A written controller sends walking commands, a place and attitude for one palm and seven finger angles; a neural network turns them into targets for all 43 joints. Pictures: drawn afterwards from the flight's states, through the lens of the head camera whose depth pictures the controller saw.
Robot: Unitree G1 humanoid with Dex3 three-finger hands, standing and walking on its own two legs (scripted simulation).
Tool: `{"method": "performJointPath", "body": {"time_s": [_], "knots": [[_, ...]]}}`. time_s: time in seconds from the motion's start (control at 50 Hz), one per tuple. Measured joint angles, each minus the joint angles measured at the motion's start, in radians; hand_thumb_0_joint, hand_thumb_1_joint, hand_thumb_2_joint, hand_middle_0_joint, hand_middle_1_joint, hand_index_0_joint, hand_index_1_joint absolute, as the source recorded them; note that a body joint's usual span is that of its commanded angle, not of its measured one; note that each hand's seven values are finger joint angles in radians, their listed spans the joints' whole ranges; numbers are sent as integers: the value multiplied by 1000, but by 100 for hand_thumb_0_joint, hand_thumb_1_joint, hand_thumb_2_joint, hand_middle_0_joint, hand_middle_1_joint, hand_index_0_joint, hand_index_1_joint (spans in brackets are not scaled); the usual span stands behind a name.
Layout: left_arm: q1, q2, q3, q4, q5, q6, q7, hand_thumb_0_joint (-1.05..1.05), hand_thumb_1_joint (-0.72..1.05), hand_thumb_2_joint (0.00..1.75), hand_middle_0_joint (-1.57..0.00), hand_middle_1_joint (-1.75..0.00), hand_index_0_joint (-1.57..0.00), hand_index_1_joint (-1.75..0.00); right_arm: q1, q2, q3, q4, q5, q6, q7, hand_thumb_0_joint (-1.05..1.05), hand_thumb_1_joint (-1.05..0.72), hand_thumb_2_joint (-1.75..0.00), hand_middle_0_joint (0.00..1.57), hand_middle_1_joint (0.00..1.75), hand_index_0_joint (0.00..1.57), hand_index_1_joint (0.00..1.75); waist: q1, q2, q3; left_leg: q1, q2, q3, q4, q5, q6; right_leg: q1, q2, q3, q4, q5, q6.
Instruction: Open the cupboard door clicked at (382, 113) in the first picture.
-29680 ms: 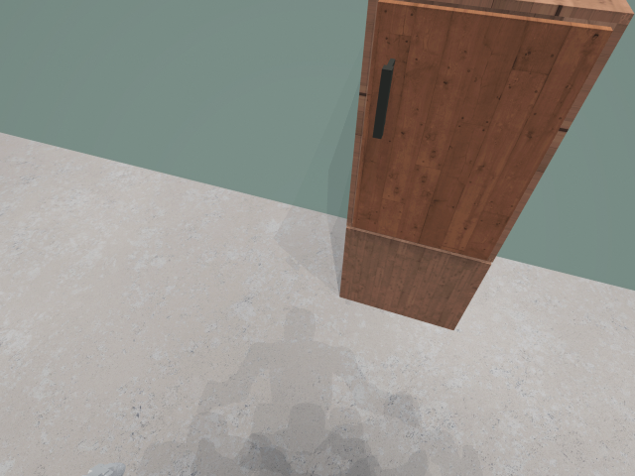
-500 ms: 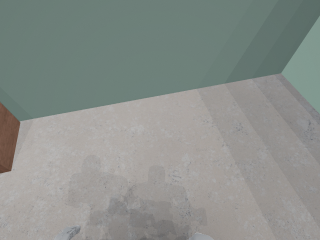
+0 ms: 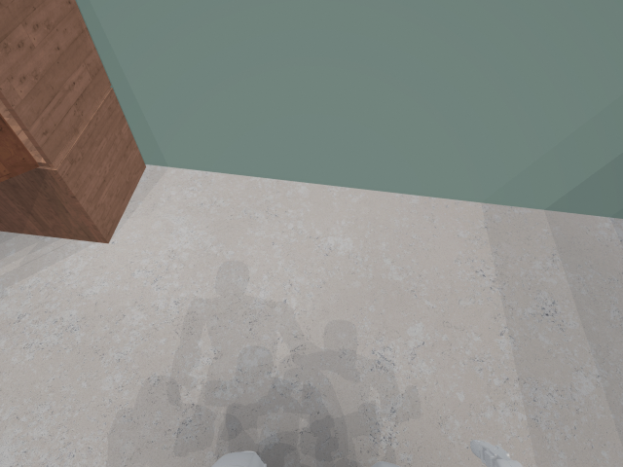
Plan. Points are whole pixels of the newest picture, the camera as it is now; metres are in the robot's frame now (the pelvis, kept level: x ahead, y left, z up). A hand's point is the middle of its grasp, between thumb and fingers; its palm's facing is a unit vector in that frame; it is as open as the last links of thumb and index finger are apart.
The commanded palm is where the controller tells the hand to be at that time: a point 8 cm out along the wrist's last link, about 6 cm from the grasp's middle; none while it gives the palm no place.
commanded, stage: turn to face it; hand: left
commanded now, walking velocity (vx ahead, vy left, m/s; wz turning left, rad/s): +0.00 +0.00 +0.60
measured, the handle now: out of the picture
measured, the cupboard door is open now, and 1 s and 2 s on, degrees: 45 45 45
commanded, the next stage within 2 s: take the last steps up to it in 1.16 s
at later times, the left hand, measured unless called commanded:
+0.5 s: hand out of the picture +0.07 +0.16 -0.13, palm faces +0.28 -0.92 -0.27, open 7.4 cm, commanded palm none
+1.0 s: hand out of the picture -0.04 +0.19 -0.15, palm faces +0.57 -0.78 -0.26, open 7.4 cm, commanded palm none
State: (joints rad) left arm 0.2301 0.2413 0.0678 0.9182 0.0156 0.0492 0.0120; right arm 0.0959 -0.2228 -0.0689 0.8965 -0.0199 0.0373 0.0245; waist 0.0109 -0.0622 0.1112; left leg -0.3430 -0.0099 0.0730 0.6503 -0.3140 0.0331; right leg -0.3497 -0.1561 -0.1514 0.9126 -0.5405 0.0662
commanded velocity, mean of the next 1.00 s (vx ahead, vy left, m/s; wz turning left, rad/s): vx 0.00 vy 0.00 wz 0.51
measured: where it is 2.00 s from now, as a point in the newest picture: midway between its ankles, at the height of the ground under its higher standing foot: outside the picture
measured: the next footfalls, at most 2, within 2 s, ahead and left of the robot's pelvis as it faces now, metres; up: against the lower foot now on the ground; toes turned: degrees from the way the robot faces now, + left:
right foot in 0.36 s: +0.07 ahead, -0.15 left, +0.00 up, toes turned +10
left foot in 0.72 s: +0.01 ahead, +0.09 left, +0.00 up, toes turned +32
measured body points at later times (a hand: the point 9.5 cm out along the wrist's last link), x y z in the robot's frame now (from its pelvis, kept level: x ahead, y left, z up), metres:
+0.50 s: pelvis +0.02 -0.05 +0.02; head +0.07 -0.06 +0.46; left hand +0.05 +0.21 -0.11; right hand +0.14 -0.29 -0.14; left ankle -0.04 +0.07 -0.64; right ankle +0.03 -0.16 -0.72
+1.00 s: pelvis +0.02 -0.03 +0.02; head +0.06 +0.00 +0.46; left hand -0.07 +0.23 -0.13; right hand +0.24 -0.18 -0.12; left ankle -0.03 +0.07 -0.72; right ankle +0.09 -0.16 -0.67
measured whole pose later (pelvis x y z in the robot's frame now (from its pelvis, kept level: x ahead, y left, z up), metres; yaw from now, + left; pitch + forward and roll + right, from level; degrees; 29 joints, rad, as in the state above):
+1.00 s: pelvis +0.02 -0.03 +0.02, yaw +33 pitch +1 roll +0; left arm 0.19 0.25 0.07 0.93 0.01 0.06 0.01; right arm 0.14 -0.20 -0.04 0.93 -0.03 0.03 -0.01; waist 0.02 -0.01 0.08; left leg -0.27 -0.01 -0.01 0.49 -0.24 0.02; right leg -0.44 -0.08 -0.03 0.93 -0.44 0.07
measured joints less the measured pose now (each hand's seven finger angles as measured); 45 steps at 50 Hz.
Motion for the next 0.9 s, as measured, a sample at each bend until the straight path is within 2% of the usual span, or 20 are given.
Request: {"method": "performJointPath", "body": {"time_s": [0.06,0.12,0.22,0.28,0.32,0.34,0.36,0.4,0.42,0.46,0.5,0.54,0.58,0.66,0.7,0.72,0.74,0.78,0.84,0.9], "knots": [[-26,15,10,16,0,19,2,1,91,90,-20,-30,-20,-30,15,8,6,-6,-4,-10,-19,1,-91,-90,20,30,20,30,1,11,-11,8,-6,-33,-36,5,7,-97,44,81,191,29,11],[-50,19,13,5,0,14,-3,1,91,90,-19,-30,-20,-30,34,13,13,3,-4,-12,-28,1,-91,-90,20,30,20,30,3,23,-17,35,-14,-63,-108,49,4,-140,60,122,214,101,20],[-83,10,9,-25,-2,6,-5,1,91,90,-19,-29,-20,-30,67,15,14,21,-7,-5,-25,1,-91,-90,20,30,20,30,-8,52,-26,54,-20,-119,-162,85,-6,-126,79,148,79,122,25],[-101,0,2,-40,-5,2,-6,1,91,90,-19,-29,-20,-30,84,14,7,30,-10,5,-22,1,-91,-90,20,30,20,30,-22,71,-28,44,-23,-156,-151,83,-21,-74,100,148,-64,117,19],[-108,-9,-3,-50,-8,-7,-5,1,91,90,-19,-29,-20,-30,94,10,0,35,-8,13,-22,1,-91,-90,20,30,20,30,-31,85,-30,29,-28,-183,-124,72,-35,-17,119,140,-192,158,11],[-106,-11,-7,-57,-8,-16,-5,0,91,90,-19,-30,-20,-30,101,8,-4,37,-5,17,-21,1,-91,-90,20,30,20,30,-32,87,-34,18,-34,-194,-102,62,-43,25,124,135,-283,203,6],[-101,-12,-9,-65,-5,-27,-3,0,91,90,-19,-30,-20,-30,108,7,-8,37,0,20,-20,1,-91,-90,20,30,20,30,-31,83,-42,-3,-43,-197,-64,40,-47,54,119,133,-351,240,-13],[-102,-36,-18,-62,1,-38,3,0,91,90,-20,-30,-20,-30,103,-13,-21,48,2,30,-18,1,-91,-90,20,30,20,30,-37,111,-28,-68,-43,-189,129,-118,-57,56,119,99,-322,228,-54],[-97,-46,-24,-61,2,-41,6,0,91,90,-20,-30,-20,-30,99,-20,-26,53,1,37,-17,1,-91,-90,20,30,20,30,-39,115,-23,-102,-44,-170,245,-155,-63,66,112,85,-318,218,-65],[-81,-62,-29,-57,1,-38,9,0,90,90,-20,-30,-20,-30,92,-30,-31,60,-1,46,-12,1,-91,-90,20,30,20,30,-44,112,-18,-154,-30,-126,425,-147,-76,93,96,60,-340,217,-73],[-66,-73,-34,-49,1,-36,10,0,90,90,-20,-30,-20,-30,87,-32,-32,61,0,50,-6,1,-91,-90,20,30,20,30,-49,100,-17,-173,-8,-90,493,-121,-90,117,80,35,-370,226,-72],[-52,-78,-37,-40,3,-36,9,0,90,90,-20,-30,-20,-30,82,-29,-30,59,1,52,-3,1,-91,-90,19,30,20,30,-49,81,-16,-162,10,-63,461,-116,-100,134,61,10,-392,232,-70],[-41,-79,-34,-34,4,-39,9,0,91,90,-20,-30,-20,-30,75,-25,-26,58,3,51,0,1,-91,-90,19,30,20,30,-43,63,-13,-130,23,-42,369,-126,-105,146,43,-15,-400,231,-66],[-21,-57,-24,-25,9,-44,4,0,91,90,-20,-30,-21,-30,45,-17,-15,52,6,44,2,1,-91,-90,19,30,19,30,-16,35,-2,-46,28,-6,152,-136,-94,147,9,-64,-366,204,-51],[-5,-39,-16,-17,7,-41,1,0,91,90,-20,-30,-21,-30,29,-15,-9,42,7,35,2,1,-91,-90,19,30,19,30,-7,24,-1,8,20,11,25,-76,-82,137,-9,-86,-321,176,-38],[8,-30,-13,-14,3,-38,-1,0,91,90,-20,-30,-21,-30,25,-17,-6,32,5,27,3,1,-91,-90,19,30,19,30,-5,23,-7,41,20,17,-49,-2,-70,123,-17,-96,-283,155,-29],[15,-19,-8,-10,-1,-31,-4,0,91,90,-20,-30,-21,-30,19,-17,-7,22,3,17,3,1,-91,-90,19,30,19,30,-7,21,-11,37,17,17,-66,77,-34,95,-25,-88,-218,132,-18],[8,7,1,7,-1,-2,2,0,91,90,-20,-30,-20,-30,5,-6,-2,12,-1,2,-3,1,-91,-90,19,30,20,30,1,2,-6,14,4,11,-10,32,2,17,-12,-2,-34,13,-5],[-11,23,11,31,0,23,4,1,91,90,-20,-30,-20,-30,11,6,8,5,-6,-7,-19,1,-91,-90,19,30,20,30,5,10,-18,22,0,-17,-37,3,5,-82,31,78,155,25,1],[-25,24,13,27,0,18,-3,1,91,90,-19,-29,-20,-30,20,12,17,13,-7,-11,-29,1,-91,-90,20,30,20,30,12,25,-24,47,-3,-42,-105,46,-2,-124,50,111,175,90,7]]}}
